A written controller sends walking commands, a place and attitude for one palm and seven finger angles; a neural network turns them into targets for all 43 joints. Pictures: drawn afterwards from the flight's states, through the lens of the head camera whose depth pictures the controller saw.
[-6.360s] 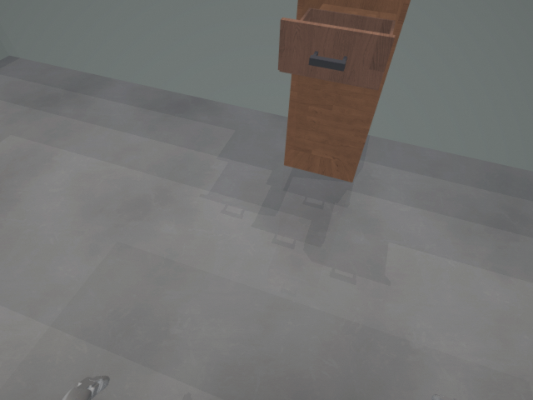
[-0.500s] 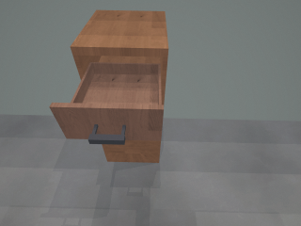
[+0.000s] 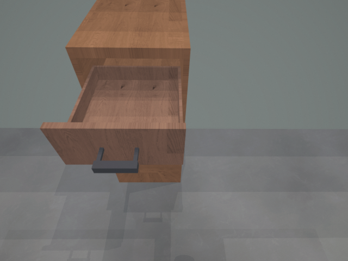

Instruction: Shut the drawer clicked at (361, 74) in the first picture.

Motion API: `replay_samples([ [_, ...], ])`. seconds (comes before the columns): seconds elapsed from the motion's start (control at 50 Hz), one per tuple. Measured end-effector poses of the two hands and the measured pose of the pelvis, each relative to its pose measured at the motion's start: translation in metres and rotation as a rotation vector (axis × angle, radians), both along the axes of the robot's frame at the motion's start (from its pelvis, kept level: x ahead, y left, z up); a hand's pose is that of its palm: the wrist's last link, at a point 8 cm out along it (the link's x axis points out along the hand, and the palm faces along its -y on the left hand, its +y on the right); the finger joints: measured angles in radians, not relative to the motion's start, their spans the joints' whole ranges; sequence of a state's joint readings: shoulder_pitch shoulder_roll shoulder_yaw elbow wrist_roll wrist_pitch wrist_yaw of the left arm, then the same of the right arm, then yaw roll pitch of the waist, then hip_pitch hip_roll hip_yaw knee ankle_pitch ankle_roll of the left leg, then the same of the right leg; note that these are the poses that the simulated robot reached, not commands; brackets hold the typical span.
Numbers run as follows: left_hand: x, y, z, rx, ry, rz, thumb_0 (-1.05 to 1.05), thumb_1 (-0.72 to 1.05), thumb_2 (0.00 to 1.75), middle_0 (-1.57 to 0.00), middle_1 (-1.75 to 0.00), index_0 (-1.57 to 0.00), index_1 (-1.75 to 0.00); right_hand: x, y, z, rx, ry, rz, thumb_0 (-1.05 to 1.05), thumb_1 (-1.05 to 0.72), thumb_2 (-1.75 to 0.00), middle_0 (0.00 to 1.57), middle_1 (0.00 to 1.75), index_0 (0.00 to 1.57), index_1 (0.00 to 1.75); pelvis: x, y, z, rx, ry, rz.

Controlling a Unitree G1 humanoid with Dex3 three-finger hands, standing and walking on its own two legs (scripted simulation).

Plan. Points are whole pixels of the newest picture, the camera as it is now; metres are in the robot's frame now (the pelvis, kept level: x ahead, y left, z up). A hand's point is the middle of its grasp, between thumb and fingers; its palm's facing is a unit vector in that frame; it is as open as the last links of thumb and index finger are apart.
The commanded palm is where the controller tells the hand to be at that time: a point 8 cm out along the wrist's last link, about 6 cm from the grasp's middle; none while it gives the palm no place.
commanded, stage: shuffle to correct the standing spot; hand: left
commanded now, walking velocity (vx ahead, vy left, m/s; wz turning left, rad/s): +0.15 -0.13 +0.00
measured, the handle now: (117, 159) +0.35 +0.17 +0.02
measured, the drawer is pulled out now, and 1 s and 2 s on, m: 0.30 0.30 0.30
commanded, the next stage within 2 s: come to a stop and stand still in 0.14 s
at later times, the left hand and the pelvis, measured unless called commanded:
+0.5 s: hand out of the picture +0.02 +0.12 -0.19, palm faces +0.06 -0.99 -0.14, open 7.4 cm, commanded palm none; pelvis +0.08 -0.03 -0.01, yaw -1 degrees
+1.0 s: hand out of the picture +0.15 +0.15 -0.17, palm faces -0.03 -0.97 -0.25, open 7.4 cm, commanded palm none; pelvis +0.08 -0.05 -0.01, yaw +0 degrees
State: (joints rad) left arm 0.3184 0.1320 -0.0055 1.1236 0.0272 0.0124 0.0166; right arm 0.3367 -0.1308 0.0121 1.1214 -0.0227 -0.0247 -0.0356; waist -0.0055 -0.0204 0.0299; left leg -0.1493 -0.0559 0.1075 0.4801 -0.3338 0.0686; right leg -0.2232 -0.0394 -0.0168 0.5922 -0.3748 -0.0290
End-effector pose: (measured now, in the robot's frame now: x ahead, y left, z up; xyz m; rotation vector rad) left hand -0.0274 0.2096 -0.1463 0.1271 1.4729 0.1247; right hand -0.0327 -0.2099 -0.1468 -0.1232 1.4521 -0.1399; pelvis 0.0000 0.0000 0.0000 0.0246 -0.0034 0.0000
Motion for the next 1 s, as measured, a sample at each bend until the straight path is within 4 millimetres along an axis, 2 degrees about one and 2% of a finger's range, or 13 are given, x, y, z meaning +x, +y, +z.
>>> replay_samples([
  [0.1, 0.020, -0.016, 0.000, 0.006, -0.018, 0.011, 0.00, 0.91, 0.90, -0.20, -0.30, -0.20, -0.30, 0.012, -0.018, -0.006, 0.001, 0.020, -0.005, 0.00, -0.91, -0.90, 0.20, 0.30, 0.20, 0.30, 0.018, -0.016, -0.004, -0.015, 0.010, 0.009],
  [0.16, 0.028, -0.025, -0.001, 0.010, -0.047, 0.037, 0.00, 0.91, 0.90, -0.20, -0.30, -0.20, -0.30, 0.028, -0.029, -0.006, -0.002, 0.030, 0.014, 0.00, -0.91, -0.90, 0.20, 0.30, 0.20, 0.30, 0.027, -0.026, -0.005, -0.024, 0.016, 0.026],
  [0.22, 0.023, -0.034, -0.001, 0.003, -0.039, 0.066, 0.00, 0.91, 0.90, -0.20, -0.30, -0.20, -0.30, 0.060, -0.038, 0.000, -0.014, 0.002, 0.045, 0.00, -0.91, -0.90, 0.20, 0.30, 0.20, 0.30, 0.035, -0.031, -0.002, -0.025, 0.014, 0.028],
  [0.3, 0.008, -0.043, -0.002, -0.028, 0.045, 0.082, 0.00, 0.91, 0.90, -0.20, -0.30, -0.20, -0.30, 0.115, -0.050, 0.010, -0.053, -0.093, 0.069, 0.02, -0.94, -0.90, 0.20, 0.30, 0.20, 0.30, 0.049, -0.031, 0.000, -0.027, 0.015, 0.021],
  [0.36, 0.004, -0.045, -0.007, -0.053, 0.108, 0.084, 0.00, 0.90, 0.90, -0.20, -0.30, -0.20, -0.30, 0.155, -0.050, 0.013, -0.076, -0.188, 0.083, 0.01, -0.94, -0.90, 0.20, 0.29, 0.20, 0.30, 0.062, -0.027, -0.005, -0.036, 0.005, 0.011],
  [0.4, 0.007, -0.043, -0.014, -0.060, 0.134, 0.082, 0.00, 0.90, 0.90, -0.20, -0.30, -0.20, -0.30, 0.174, -0.046, 0.011, -0.086, -0.240, 0.085, 0.01, -0.93, -0.90, 0.20, 0.29, 0.20, 0.30, 0.071, -0.025, -0.010, -0.034, -0.005, 0.001],
  [0.46, 0.024, -0.038, -0.015, -0.044, 0.120, 0.075, 0.00, 0.90, 0.90, -0.20, -0.30, -0.20, -0.30, 0.189, -0.037, 0.011, -0.070, -0.264, 0.090, 0.01, -0.93, -0.90, 0.19, 0.29, 0.19, 0.30, 0.078, -0.024, -0.009, -0.011, -0.013, -0.020],
  [0.54, 0.059, -0.031, -0.007, -0.002, 0.028, 0.059, 0.00, 0.91, 0.90, -0.20, -0.30, -0.20, -0.30, 0.194, -0.026, 0.006, -0.019, -0.255, 0.095, 0.00, -0.92, -0.90, 0.20, 0.29, 0.20, 0.30, 0.075, -0.028, -0.004, -0.004, -0.016, -0.012],
  [0.66, 0.099, -0.024, 0.007, 0.063, -0.111, 0.020, 0.00, 0.91, 0.90, -0.20, -0.30, -0.20, -0.30, 0.190, -0.039, 0.001, 0.018, -0.257, 0.062, -0.01, -0.93, -0.90, 0.20, 0.30, 0.20, 0.30, 0.067, -0.040, -0.002, -0.010, -0.006, -0.001],
  [0.88, 0.145, -0.023, 0.015, 0.101, -0.234, -0.073, 0.00, 0.90, 0.90, -0.20, -0.30, -0.20, -0.30, 0.141, -0.080, 0.000, -0.034, -0.177, 0.008, 0.00, -0.92, -0.90, 0.20, 0.30, 0.20, 0.30, 0.067, -0.051, -0.005, -0.025, 0.005, -0.001],
  [1.0, 0.170, -0.016, 0.009, 0.085, -0.261, -0.088, 0.00, 0.90, 0.90, -0.20, -0.30, -0.20, -0.30, 0.125, -0.081, 0.006, -0.069, -0.124, -0.004, 0.00, -0.92, -0.90, 0.20, 0.29, 0.20, 0.30, 0.076, -0.046, -0.005, -0.030, 0.004, 0.001],
])
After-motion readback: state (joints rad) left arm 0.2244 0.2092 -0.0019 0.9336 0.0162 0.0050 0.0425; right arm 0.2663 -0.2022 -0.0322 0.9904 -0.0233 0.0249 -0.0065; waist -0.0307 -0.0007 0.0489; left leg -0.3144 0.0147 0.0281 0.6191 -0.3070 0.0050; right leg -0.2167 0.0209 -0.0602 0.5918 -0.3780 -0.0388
